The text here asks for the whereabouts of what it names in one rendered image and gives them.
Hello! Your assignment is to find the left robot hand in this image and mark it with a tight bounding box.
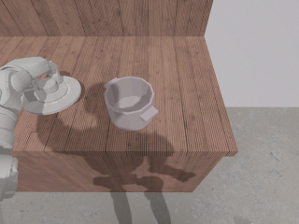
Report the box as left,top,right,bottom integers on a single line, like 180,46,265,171
6,56,62,103

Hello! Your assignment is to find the left robot upper arm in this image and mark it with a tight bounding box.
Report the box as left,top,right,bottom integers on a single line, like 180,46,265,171
0,154,19,224

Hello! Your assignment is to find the knob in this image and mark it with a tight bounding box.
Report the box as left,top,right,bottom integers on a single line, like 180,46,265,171
38,78,58,94

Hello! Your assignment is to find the pot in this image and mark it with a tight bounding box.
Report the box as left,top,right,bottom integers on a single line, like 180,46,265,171
104,76,159,132

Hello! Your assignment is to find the left robot forearm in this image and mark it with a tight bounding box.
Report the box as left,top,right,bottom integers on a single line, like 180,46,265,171
0,64,32,155

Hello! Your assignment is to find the table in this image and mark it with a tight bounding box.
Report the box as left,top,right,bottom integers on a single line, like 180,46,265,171
0,0,238,192

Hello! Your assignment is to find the lid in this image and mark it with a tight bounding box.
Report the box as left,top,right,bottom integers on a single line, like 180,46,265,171
21,76,81,115

